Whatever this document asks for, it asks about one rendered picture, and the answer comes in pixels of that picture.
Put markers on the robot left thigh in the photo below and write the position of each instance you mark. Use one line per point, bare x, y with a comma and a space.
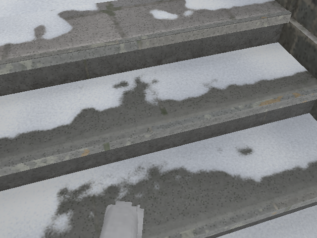
123, 220

